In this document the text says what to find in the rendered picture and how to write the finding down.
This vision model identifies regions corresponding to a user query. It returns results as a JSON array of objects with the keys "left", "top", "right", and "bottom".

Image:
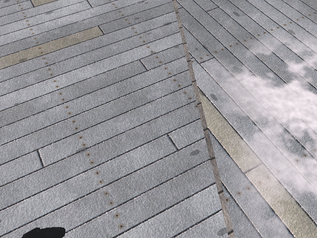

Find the robot left hand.
[{"left": 22, "top": 227, "right": 65, "bottom": 238}]

